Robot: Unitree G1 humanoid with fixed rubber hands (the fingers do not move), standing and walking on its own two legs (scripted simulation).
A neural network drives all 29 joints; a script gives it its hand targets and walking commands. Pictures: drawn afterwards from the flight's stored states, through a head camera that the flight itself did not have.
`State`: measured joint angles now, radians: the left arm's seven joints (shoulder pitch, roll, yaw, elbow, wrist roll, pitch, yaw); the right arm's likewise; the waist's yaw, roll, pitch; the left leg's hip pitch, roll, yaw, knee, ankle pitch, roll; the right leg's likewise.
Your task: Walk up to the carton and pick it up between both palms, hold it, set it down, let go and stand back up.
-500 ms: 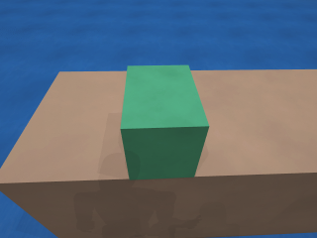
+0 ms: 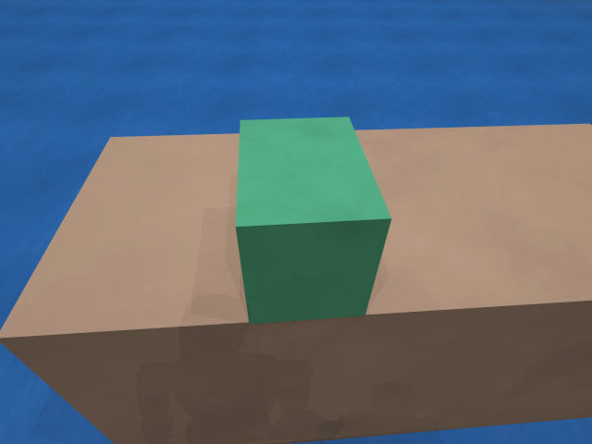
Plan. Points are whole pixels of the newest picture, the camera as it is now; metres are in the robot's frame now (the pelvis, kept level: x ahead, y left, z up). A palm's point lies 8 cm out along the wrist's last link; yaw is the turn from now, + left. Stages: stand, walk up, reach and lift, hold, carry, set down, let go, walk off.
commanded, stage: stand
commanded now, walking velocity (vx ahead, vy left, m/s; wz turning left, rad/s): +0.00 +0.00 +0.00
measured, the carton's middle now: (301, 215) +0.49 +0.00 +0.05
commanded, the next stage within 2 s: none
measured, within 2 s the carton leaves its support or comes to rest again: neither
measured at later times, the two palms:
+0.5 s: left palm out of the picture +0.00 +0.23 -0.13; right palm out of the picture +0.00 -0.25 -0.13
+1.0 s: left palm out of the picture +0.03 +0.21 -0.13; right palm out of the picture +0.01 -0.25 -0.13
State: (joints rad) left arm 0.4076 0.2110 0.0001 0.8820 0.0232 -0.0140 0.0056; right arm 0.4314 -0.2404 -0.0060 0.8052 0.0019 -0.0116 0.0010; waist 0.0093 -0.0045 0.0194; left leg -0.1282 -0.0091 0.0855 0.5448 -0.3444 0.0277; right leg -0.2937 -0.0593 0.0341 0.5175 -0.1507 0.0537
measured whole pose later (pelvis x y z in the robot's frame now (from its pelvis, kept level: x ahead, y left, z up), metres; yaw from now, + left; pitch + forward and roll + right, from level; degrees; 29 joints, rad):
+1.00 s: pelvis +0.02 -0.01 +0.00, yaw -1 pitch -3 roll +1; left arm 0.32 0.17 -0.03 1.03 0.01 -0.01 0.03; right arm 0.38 -0.21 0.01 0.95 0.01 -0.01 -0.02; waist 0.00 0.01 0.04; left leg -0.10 0.01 0.09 0.48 -0.33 0.00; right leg -0.29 -0.04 0.04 0.50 -0.16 0.03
